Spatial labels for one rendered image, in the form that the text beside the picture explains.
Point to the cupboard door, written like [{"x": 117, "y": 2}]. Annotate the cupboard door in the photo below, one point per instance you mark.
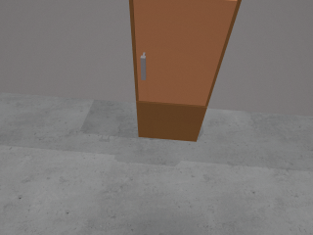
[{"x": 182, "y": 41}]

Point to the handle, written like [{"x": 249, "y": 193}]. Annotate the handle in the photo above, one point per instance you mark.
[{"x": 143, "y": 66}]

